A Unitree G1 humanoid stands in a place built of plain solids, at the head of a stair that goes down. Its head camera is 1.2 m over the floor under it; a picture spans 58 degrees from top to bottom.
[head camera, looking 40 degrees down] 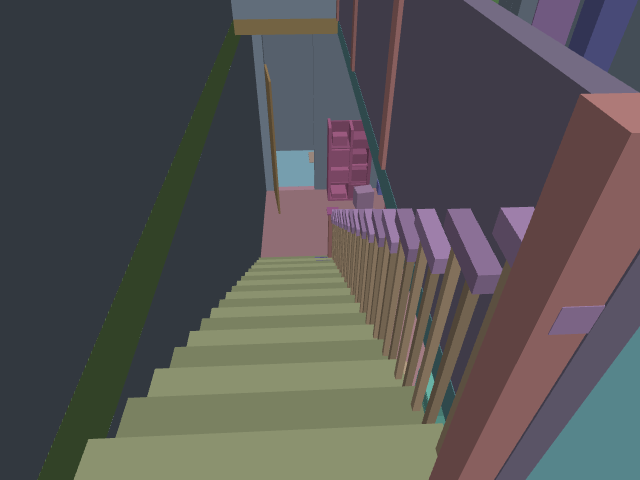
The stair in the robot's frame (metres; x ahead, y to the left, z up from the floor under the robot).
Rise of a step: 0.18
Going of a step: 0.25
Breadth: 1.15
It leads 3 degrees to the left of straight ahead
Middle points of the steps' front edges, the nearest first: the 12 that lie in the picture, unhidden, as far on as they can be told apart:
0.68 0.17 -0.18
0.93 0.18 -0.36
1.18 0.19 -0.55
1.43 0.20 -0.73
1.68 0.22 -0.91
1.94 0.23 -1.09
2.19 0.24 -1.27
2.44 0.25 -1.46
2.69 0.26 -1.64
2.94 0.27 -1.82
3.19 0.28 -2.00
3.44 0.30 -2.18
